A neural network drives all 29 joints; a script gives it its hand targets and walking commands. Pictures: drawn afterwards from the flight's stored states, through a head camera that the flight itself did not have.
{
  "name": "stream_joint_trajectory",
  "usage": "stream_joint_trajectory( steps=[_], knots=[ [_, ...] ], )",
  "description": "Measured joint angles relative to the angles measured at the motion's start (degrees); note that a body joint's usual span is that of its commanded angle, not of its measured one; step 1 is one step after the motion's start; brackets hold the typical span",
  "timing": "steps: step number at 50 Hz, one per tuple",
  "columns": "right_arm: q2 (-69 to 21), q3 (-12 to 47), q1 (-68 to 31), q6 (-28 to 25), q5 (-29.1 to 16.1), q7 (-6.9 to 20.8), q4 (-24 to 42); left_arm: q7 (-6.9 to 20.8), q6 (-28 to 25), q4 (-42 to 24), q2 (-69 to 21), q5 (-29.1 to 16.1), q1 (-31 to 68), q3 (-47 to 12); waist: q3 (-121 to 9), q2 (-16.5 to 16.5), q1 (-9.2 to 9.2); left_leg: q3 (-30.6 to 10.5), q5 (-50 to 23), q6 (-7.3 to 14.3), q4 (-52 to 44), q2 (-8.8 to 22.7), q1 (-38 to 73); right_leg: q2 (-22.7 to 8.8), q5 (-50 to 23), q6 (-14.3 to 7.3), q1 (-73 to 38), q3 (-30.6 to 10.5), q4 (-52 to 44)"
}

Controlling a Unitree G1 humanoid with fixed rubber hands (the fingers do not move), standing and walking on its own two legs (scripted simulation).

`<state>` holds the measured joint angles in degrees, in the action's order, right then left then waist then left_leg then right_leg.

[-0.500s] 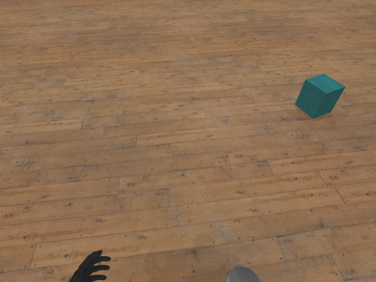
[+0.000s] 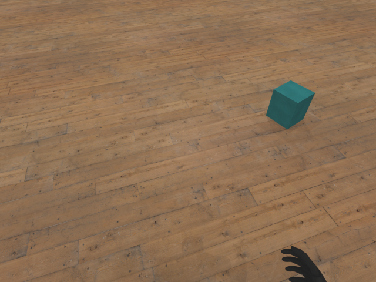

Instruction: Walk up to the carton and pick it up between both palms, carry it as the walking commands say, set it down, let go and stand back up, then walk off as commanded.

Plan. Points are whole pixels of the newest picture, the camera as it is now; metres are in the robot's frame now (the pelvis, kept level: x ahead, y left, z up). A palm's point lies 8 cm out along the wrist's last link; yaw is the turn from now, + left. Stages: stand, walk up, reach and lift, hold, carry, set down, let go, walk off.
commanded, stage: walk up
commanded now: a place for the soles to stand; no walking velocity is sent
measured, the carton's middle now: (289, 104) +1.51 -0.63 -0.63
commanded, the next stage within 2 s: none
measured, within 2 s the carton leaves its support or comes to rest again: neither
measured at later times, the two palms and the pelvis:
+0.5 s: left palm (185, 154) +0.52 +0.08 -0.09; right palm out of the picture +0.12 -0.31 -0.12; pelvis +0.27 -0.08 -0.01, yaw -16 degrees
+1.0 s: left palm (180, 133) +0.65 +0.11 -0.12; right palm (337, 160) +0.52 -0.39 -0.09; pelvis +0.52 -0.13 +0.01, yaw -19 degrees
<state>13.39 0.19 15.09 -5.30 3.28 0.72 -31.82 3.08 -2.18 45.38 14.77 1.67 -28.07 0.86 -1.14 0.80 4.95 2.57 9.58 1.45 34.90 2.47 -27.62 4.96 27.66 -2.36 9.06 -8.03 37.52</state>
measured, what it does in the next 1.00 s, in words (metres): walks ahead, turning right: right foot, then left foot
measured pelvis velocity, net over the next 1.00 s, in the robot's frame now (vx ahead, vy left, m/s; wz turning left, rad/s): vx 0.52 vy -0.13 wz -0.33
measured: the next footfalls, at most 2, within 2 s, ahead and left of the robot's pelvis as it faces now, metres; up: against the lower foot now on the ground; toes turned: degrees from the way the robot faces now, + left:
right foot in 0.46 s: +0.39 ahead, -0.21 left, +0.00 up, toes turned -17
left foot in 0.88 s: +0.65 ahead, -0.04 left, +0.00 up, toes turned -14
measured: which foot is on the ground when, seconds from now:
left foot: down 0.00-0.46, up 0.48-0.86, down 0.88-1.00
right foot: down 0.00-0.00, up 0.02-0.44, down 0.46-0.86, up 0.88-1.00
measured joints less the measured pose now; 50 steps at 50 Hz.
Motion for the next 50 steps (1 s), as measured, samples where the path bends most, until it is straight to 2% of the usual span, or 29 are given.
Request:
stream_joint_trajectory(
  steps=[2,4,5,7,12,17,21,23,24,26,27,29,32,36,39,41,43,45,48,50],
  knots=[
    [-0.28,-0.06,0.17,-0.6,0.12,-1.15,-0.12,-0.07,0.27,-0.1,0.35,0.57,0.42,-0.08,0.43,-1.64,-1.42,1.78,2.23,-0.3,4.86,-0.08,-0.34,-0.35,2.39,1.07,5.25,0.19,15.02],
    [-0.49,-0.22,1.58,-0.39,-0.41,-2.14,-1.86,0.01,0.98,-0.83,1.07,1.34,2.47,0.22,1.24,-2.98,-2.46,3.63,5.72,-0.16,6.22,0.48,2.04,-1.32,-0.93,2.64,11.59,2.49,28.53],
    [-0.45,-0.3,2.59,-0.43,-0.58,-2.41,-2.99,0.17,1.2,-1.33,1.54,1.59,3.81,0.46,1.59,-3.52,-2.92,4.53,6.57,-0.14,5.27,0.85,4.01,-2.18,-3.06,3.29,14.54,3.67,32.09],
    [0.02,-0.28,4.92,-0.94,-0.71,-2.58,-5.3,0.69,1.43,-2.35,2.42,1.83,6.68,1.12,2.06,-4.36,-3.81,6.48,6.89,-0.45,1.87,1.56,8.36,-4.13,-6.69,4.33,19.86,5.02,33.44],
    [1.78,-0.61,11.05,-2.1,-0.29,-2.21,-10.35,1.96,1.73,-4.26,3.15,1.65,13.38,2.3,3.12,-4.59,-6.74,10.21,7.63,-1.84,-6.81,2.94,18.75,-7.36,-15.9,4.79,28.71,5.05,24.24],
    [2.84,-0.81,15.5,-1.21,-1.02,-1.66,-13.54,3.01,1.24,-5.32,0.69,1.7,19.83,1.52,4.91,-3.3,-9.13,12.8,10.02,-4.1,-12.31,4.31,27.96,-8.77,-25.95,2.55,27.1,8.62,5.56],
    [3.4,-0.83,18.09,0.93,-1.16,-1.67,-14.78,2.7,0.82,-6.23,-1.42,2.31,23.15,0.55,5.11,-2.1,-10.72,14.08,14.68,-5.8,-11.78,5.98,32.77,-6.94,-23.65,0.87,21.44,11.16,-2.23],
    [3.21,-0.62,19.56,2.25,-1.02,-1.44,-14.73,1.62,0.15,-7.23,-1.29,2.65,23.49,0.53,4.71,-2.41,-10.44,13.54,19.25,-4.24,-2.26,7.7,30.68,-5.55,-20.64,-0.89,18.05,10.84,-3.74],
    [3.08,-0.55,18.99,2.93,-1.08,-1.19,-14.46,0.72,-0.02,-7.53,-1.32,2.52,23.41,0.76,5.14,-2.16,-9.72,10.62,21.33,-2.98,7.4,8.17,27.13,-4.77,-19.14,-1.54,19.41,10.66,0.22],
    [2.79,-0.7,16.36,3.73,-1.0,-0.6,-12.7,-1.21,0.49,-7.7,-1.51,1.21,21.72,0.72,6.06,-1.31,-8.83,2.56,21.45,-1.93,25.3,5.83,18.78,-3.62,-15.27,-1.93,19.42,10.41,4.49],
    [2.57,-0.69,14.71,3.66,-1.01,-0.37,-11.55,-1.99,0.71,-7.45,-1.52,0.8,20.37,0.6,6.25,-0.94,-8.38,0.25,19.92,-1.61,30.89,4.67,14.9,-3.24,-14.26,-2.02,18.21,10.27,4.19],
    [2.01,-0.5,11.33,3.13,-0.72,-0.01,-9.13,-2.78,0.63,-6.37,-1.33,0.45,17.42,0.52,6.14,-0.41,-7.28,-1.54,16.86,-1.33,34.32,3.66,8.09,-2.85,-14.01,-1.79,14.98,10.09,1.37],
    [1.41,-0.73,7.21,2.76,-0.26,0.56,-6.44,-2.82,-0.47,-4.58,-1.15,0.4,12.82,0.78,4.89,0.2,-5.09,-1.92,14.31,-1.73,30.07,3.57,-0.08,-2.54,-13.89,-1.75,10.28,9.87,-3.58],
    [0.69,-1.15,3.62,2.66,-0.2,0.99,-5.45,-2.06,-1.26,-2.81,-0.81,0.4,7.69,1.27,3.03,0.32,-2.16,-1.28,7.6,-2.19,17.07,3.63,-5.11,-2.44,-12.45,-1.37,4.66,9.63,-8.09],
    [0.02,-1.37,1.88,2.38,-0.28,1.18,-5.49,-1.53,-1.26,-1.47,-0.38,0.14,4.87,1.39,2.15,-0.19,-0.93,-0.9,1.43,-1.61,8.54,2.42,-4.65,-2.73,-9.69,-0.68,1.03,9.55,-8.88],
    [-0.37,-1.52,1.31,1.94,-0.24,1.14,-5.42,-1.35,-1.07,-0.6,-0.03,0.01,3.3,1.29,1.76,-0.81,-0.72,-0.19,-1.16,-0.88,4.0,1.09,-2.39,-3.28,-6.85,-0.13,-0.96,9.49,-7.85],
    [-0.23,-1.57,1.37,1.07,0.03,0.74,-4.82,-1.25,-0.86,-0.34,0.19,0.16,1.53,0.97,1.44,-1.24,-0.84,0.46,-0.41,0.17,0.03,-0.43,1.49,-3.91,-2.48,0.58,-1.52,9.02,-3.77],
    [-0.06,-1.66,1.37,0.3,0.1,-0.25,-4.4,-1.15,-0.35,-0.44,0.32,0.81,0.79,0.68,1.49,-1.72,-1.94,0.48,1.7,-0.22,2.68,-0.86,1.7,-4.16,1.81,0.8,2.74,8.3,8.52],
    [-0.68,-1.57,2.88,0.83,-0.7,-1.71,-6.0,-0.86,1.13,-1.54,1.14,1.75,3.14,0.83,2.68,-3.55,-3.37,1.83,5.75,0.2,4.68,-0.99,4.32,-4.76,0.68,2.32,11.77,8.11,26.99],
    [-0.71,-1.49,4.84,0.66,-1.02,-2.16,-7.64,-0.46,1.54,-2.76,1.59,1.99,5.78,1.1,2.99,-4.36,-4.19,2.64,6.02,0.23,1.72,-0.77,7.74,-6.38,-2.37,3.44,17.23,8.87,29.76]
  ],
)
